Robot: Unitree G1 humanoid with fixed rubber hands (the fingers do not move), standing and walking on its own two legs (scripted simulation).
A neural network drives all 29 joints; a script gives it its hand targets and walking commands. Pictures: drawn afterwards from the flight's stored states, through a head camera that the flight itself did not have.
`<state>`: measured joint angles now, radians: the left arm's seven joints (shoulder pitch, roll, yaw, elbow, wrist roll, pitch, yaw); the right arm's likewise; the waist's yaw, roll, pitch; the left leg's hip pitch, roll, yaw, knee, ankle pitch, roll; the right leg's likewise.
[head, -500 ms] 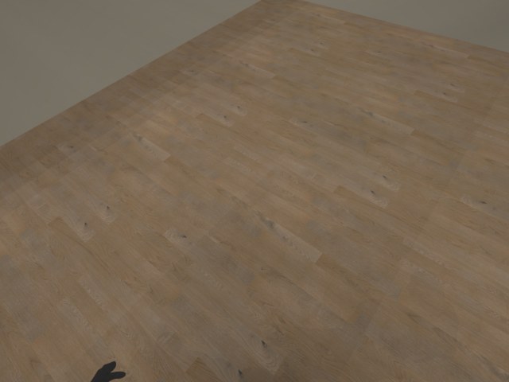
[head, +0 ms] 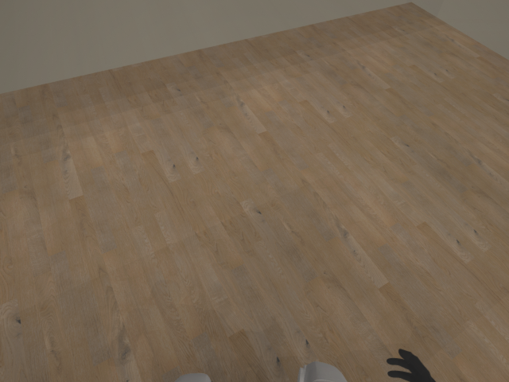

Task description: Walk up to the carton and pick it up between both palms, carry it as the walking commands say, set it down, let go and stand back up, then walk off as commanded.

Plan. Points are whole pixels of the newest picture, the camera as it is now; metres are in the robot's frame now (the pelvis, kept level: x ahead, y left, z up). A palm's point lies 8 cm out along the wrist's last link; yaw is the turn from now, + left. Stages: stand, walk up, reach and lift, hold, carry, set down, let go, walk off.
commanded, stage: walk off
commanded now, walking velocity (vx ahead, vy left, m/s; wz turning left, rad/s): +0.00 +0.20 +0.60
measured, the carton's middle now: out of the picture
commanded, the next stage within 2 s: none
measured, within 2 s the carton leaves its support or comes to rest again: neither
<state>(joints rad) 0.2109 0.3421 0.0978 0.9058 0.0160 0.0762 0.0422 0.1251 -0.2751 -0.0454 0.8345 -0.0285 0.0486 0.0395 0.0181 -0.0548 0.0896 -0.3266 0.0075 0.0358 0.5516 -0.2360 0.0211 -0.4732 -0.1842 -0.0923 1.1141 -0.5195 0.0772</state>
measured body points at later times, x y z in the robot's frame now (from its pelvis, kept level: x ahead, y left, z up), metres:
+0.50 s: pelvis -0.02 +0.08 +0.01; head +0.01 +0.06 +0.46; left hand -0.07 +0.39 -0.09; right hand +0.14 -0.16 -0.14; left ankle -0.07 +0.24 -0.64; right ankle +0.01 -0.04 -0.73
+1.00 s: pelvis -0.09 +0.22 +0.00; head -0.06 +0.23 +0.45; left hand -0.16 +0.51 -0.13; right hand +0.13 +0.04 -0.13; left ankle -0.09 +0.30 -0.73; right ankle -0.03 +0.13 -0.69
